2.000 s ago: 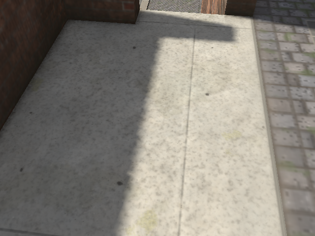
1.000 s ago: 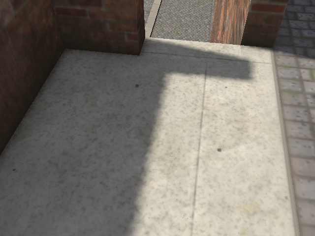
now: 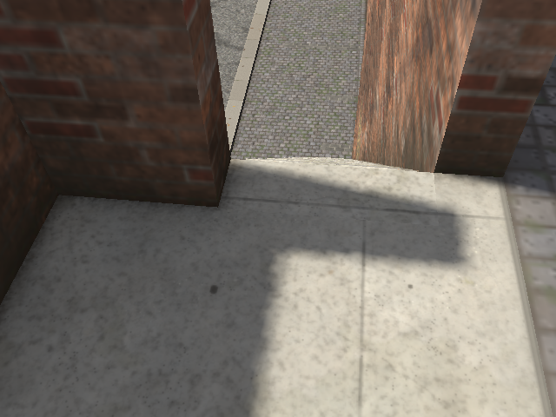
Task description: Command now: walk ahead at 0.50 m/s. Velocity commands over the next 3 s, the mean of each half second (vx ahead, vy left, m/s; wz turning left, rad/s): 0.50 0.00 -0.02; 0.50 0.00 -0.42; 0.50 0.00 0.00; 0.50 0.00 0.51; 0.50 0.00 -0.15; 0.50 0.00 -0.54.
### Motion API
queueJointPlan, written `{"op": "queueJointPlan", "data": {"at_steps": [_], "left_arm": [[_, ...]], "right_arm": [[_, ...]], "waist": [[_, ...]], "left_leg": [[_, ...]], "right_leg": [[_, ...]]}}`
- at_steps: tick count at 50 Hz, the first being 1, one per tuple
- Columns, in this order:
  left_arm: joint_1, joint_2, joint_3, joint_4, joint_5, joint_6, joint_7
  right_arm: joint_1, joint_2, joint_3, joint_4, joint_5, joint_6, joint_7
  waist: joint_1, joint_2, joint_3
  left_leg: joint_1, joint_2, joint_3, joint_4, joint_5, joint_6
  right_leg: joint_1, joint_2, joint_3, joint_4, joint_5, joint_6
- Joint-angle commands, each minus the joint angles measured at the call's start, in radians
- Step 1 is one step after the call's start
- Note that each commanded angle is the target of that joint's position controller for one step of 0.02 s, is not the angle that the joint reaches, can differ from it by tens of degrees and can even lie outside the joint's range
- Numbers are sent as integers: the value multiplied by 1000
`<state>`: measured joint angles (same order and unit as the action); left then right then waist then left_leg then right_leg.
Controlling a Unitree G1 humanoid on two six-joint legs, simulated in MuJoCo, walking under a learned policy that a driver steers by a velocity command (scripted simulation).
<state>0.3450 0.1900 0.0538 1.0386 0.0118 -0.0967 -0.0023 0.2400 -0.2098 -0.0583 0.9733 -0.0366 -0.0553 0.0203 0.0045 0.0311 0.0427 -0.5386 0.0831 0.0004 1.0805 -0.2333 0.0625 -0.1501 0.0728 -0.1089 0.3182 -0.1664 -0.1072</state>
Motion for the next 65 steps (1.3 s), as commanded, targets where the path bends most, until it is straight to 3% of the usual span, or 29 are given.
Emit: {"op": "queueJointPlan", "data": {"at_steps": [1, 7, 12, 14, 16, 17, 18, 19, 20, 21, 22, 23, 24, 26, 29, 36, 40, 43, 45, 46, 47, 48, 49, 51, 53, 55, 58, 61, 65], "left_arm": [[54, 94, 8, -27, -3, -20, 3], [164, 92, -3, -2, -2, -18, 6], [217, 104, -1, 27, 12, -11, 19], [189, 117, 3, 28, 16, -9, 24], [154, 134, 8, 27, 13, -3, 24], [143, 122, 3, 16, 6, -3, 21], [183, 51, -16, -23, -27, -4, 12], [229, 69, -1, -17, -30, -4, 7], [143, 110, 11, -32, -9, 3, 8], [66, 94, 8, -53, -1, -2, 3], [50, 67, 6, -52, -2, 2, 0], [55, 56, 7, -51, 13, 16, -4], [84, 36, 4, -37, 20, 32, -10], [72, 32, 8, -45, 22, 51, -19], [-43, 43, 10, -87, 16, 66, -26], [-302, 32, -10, -191, 17, 63, -34], [-407, 37, -14, -238, 24, 54, -48], [-339, 55, -5, -228, 22, 55, -49], [-165, 102, 16, -181, 26, 50, -43], [-6, 145, 36, -134, 46, 46, -37], [86, 234, 68, -124, 48, 49, -24], [65, 324, 87, -146, 26, 62, -23], [54, 288, 82, -138, 14, 71, -18], [-65, 185, 57, -149, 1, 64, -12], [-121, 146, 37, -166, -13, 45, 5], [-82, 154, 32, -150, -10, 21, 7], [-5, 179, 33, -117, -12, 4, 2], [45, 184, 29, -103, -17, -11, 7], [88, 174, 20, -81, -4, -21, 19]], "right_arm": [[15, -23, -3, -40, -2, 17, 9], [-209, -14, 14, -113, 15, 12, 12], [-306, -33, 13, -157, 15, -1, 9], [-267, -42, 8, -153, 15, -10, 5], [-58, -67, -11, -85, 12, -24, -9], [120, -110, -30, -29, -5, -34, -20], [269, -213, -57, -11, -30, -39, -29], [246, -231, -64, -9, -3, -22, -16], [126, -190, -53, -26, 22, -15, -10], [45, -121, -34, -40, 26, -19, -6], [5, -76, -20, -41, 21, -26, -7], [5, -44, -9, -27, 22, -35, -13], [19, -30, -3, -15, 20, -42, -18], [76, -52, -6, 7, 21, -59, -23], [125, -75, -7, 18, 19, -68, -25], [212, -92, -8, 48, 30, -90, -46], [274, -66, 2, 76, 16, -65, -60], [247, -118, -6, 65, 7, -42, -71], [222, -155, -15, 44, 3, -25, -68], [188, -158, -16, 17, 17, -25, -58], [173, -110, -8, -36, 35, -33, -34], [153, -96, -12, -116, 44, -46, -14], [47, -123, -14, -131, 34, -55, -12], [55, -100, -7, -132, 29, -63, -16], [88, -79, -3, -122, -11, -18, -21], [108, -56, 2, -118, -17, 13, -10], [-11, -64, 3, -148, -7, 23, 7], [-101, -98, 1, -175, 15, 32, 4], [-183, -81, 15, -197, 19, 29, 8]], "waist": [[-26, -80, 35], [33, -91, 60], [51, -98, 79], [18, -102, 61], [-74, -93, -45], [-137, -64, -146], [-153, 98, -288], [-116, 191, -355], [-72, 64, -206], [-54, 8, -93], [-20, -15, -31], [6, 5, -5], [22, 16, -3], [32, 21, 2], [20, 18, 37], [-33, 16, 67], [-58, 19, 87], [-6, 83, 23], [69, 93, -87], [153, 49, -165], [166, -100, -264], [104, -246, -346], [118, -71, -247], [24, 32, -70], [-43, 24, -27], [-51, -20, -37], [-11, -67, 3], [26, -85, 23], [54, -68, 46]], "left_leg": [[-99, 35, 15, -68, 103, -26], [-114, 6, 64, -360, 246, -37], [-120, -24, 76, -479, 172, 4], [-28, -56, 91, -526, 97, 37], [238, -125, 123, -607, 86, 77], [495, -70, 62, -619, 106, 111], [792, 212, -310, -654, -10, 200], [858, 347, -679, -798, -10, 284], [727, 300, -547, -813, -68, 252], [578, 263, -421, -851, -43, 225], [469, 217, -315, -892, 2, 178], [397, 181, -238, -915, 56, 143], [362, 158, -177, -930, 92, 123], [355, 147, -109, -946, 183, 115], [385, 138, -27, -977, 222, 97], [537, 139, 111, -983, 415, 64], [662, 161, 181, -921, 586, 49], [712, 174, 235, -745, 1009, 33], [685, 185, 248, -458, 1085, 42], [550, 173, 257, -212, 919, 26], [203, 76, 261, 146, 337, -13], [-129, -144, 113, 455, -325, -55], [-239, -64, -33, 442, -217, -38], [-160, 10, -26, 249, -97, -38], [-50, 43, -35, 127, -103, -67], [-23, 40, 2, 63, -66, -84], [-80, 55, 34, -60, 66, -87], [-142, 56, 29, -158, 166, -78], [-197, 4, 25, -272, 210, -47]], "right_leg": [[2, -265, 214, -208, 191, -101], [103, -247, 156, -205, 317, -80], [261, -298, 153, -140, 439, -95], [282, -306, 133, -63, 612, -80], [254, -274, 95, 178, 816, -51], [111, -234, 69, 391, 673, -32], [-196, -127, 6, 751, 239, 10], [-400, 8, 82, 997, -348, 17], [-478, -70, 157, 1034, -269, 4], [-482, -107, 155, 990, -188, 5], [-441, -140, 155, 921, -141, 6], [-395, -157, 160, 869, -122, 14], [-356, -160, 159, 848, -108, 22], [-369, -157, 152, 831, -73, 30], [-484, -171, 149, 765, 35, 41], [-541, -151, 59, 429, 201, 42], [-536, -114, -12, 305, 133, 5], [-391, -33, -68, 271, 6, -49], [-192, 28, -64, 238, -79, -99], [30, 14, 0, 152, -57, -144], [331, -225, 326, 139, -126, -243], [496, -452, 851, -4, 67, -391], [450, -404, 704, -8, 124, -343], [174, -321, 491, -46, 254, -239], [12, -233, 396, -85, 272, -193], [-22, -213, 337, -116, 336, -185], [-11, -196, 271, -170, 371, -133], [70, -190, 225, -201, 373, -80], [207, -219, 160, -214, 447, -62]]}}
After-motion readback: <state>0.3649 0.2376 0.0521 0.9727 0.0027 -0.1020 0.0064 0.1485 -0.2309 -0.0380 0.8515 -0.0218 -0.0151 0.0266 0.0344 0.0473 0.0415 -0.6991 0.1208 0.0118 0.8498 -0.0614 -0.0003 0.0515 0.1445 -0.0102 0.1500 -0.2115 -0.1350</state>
